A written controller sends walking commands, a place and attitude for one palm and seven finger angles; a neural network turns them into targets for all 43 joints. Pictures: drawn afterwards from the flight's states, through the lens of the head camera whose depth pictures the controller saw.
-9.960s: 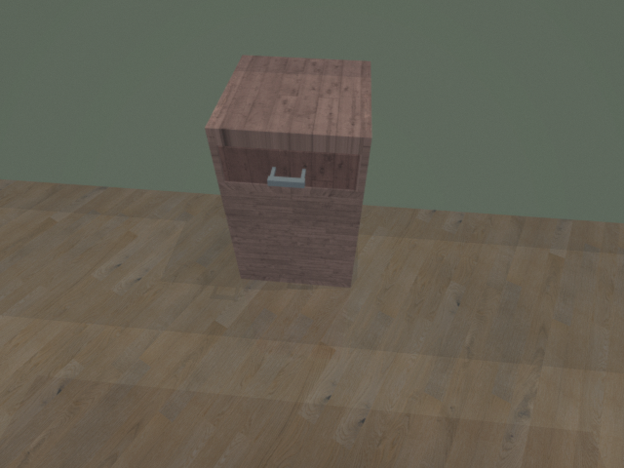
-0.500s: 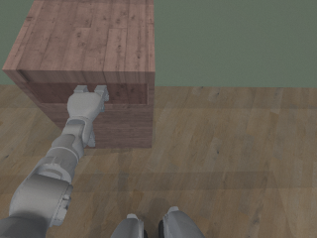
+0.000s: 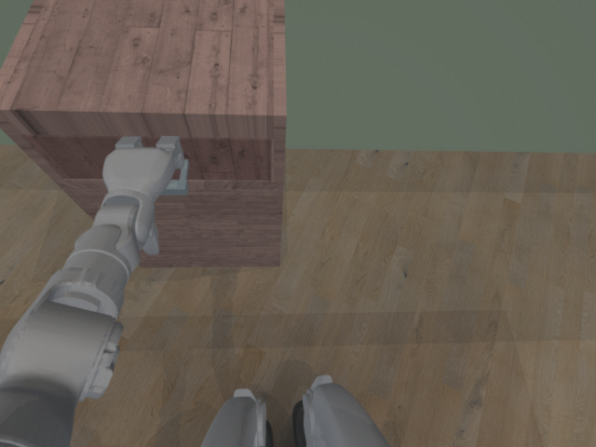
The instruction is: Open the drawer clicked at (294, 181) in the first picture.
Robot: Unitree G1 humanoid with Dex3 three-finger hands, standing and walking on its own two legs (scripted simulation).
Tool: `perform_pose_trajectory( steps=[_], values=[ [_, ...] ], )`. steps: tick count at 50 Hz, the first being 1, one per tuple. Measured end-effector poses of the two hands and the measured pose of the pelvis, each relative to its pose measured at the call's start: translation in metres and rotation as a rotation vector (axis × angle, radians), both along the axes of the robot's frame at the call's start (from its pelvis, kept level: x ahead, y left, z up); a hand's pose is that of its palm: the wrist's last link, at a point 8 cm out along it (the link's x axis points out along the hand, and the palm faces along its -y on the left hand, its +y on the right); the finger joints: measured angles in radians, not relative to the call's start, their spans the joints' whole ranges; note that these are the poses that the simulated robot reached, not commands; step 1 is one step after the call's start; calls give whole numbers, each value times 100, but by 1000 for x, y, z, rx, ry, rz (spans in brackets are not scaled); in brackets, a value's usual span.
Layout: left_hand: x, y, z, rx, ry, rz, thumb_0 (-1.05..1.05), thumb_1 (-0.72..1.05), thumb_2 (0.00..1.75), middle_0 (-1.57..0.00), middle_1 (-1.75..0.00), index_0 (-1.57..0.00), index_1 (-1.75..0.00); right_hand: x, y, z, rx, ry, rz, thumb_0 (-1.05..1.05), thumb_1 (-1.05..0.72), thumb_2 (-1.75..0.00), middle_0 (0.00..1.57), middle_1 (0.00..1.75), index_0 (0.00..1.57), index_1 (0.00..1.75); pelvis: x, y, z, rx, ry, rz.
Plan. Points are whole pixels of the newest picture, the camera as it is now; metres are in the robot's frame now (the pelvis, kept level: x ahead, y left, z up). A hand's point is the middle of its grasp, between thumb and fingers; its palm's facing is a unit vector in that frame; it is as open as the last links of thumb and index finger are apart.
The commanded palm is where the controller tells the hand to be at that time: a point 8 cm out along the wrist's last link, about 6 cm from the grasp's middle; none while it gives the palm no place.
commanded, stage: move the hooked fingers above the handle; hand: left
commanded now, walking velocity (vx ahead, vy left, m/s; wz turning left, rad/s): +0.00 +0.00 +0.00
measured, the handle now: (158, 176) +0.56 +0.20 -0.10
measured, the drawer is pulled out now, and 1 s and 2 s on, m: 0.00 0.00 0.00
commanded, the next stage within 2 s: none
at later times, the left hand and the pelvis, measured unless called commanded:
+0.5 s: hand (129, 193) +0.49 +0.21 -0.03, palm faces -0.21 +0.01 -0.98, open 13.8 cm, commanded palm +0.49 +0.18 +0.01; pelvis +0.01 +0.01 +0.01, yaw +0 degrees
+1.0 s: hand (115, 187) +0.49 +0.23 -0.03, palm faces -0.12 +0.03 -0.99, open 13.7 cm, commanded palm +0.49 +0.17 +0.01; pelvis +0.00 +0.01 +0.01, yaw -1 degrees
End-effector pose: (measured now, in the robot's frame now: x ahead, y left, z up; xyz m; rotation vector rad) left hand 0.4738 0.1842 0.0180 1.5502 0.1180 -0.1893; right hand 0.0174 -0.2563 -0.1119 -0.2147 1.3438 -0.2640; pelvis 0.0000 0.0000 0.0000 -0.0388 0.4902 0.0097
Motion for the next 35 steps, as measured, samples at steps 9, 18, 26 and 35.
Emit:
perform_pose_trajectory(
  steps=[9, 18, 26, 35],
  values=[
    [19, -31, -12, -106, -219, -88, 0, -49, 30, -35, -124, -32, -120, 5, -16, -12, -69, 24, 2, 0, -91, -90, 20, 30, 20, 30, 3, 5, -22, -12, 55, -11],
    [14, 7, -13, 37, -187, 140, 0, -48, 30, -36, -125, -34, -122, 8, 9, -17, 37, 24, -34, 0, -91, -90, 20, 30, 20, 30, -2, 8, -9, 8, 31, -43],
    [3, 22, 4, 28, 26, 71, 0, -49, 30, -33, -121, -32, -120, 7, 15, 4, 28, 29, -2, 0, -91, -90, 20, 30, 20, 30, 8, 8, 8, -10, -12, 5],
    [19, -44, -14, -175, -162, -190, 0, -49, 30, -34, -122, -32, -120, 6, -9, -3, -91, 53, -11, 0, -91, -90, 20, 30, 20, 30, 12, 15, -19, -28, 50, -5]
  ],
)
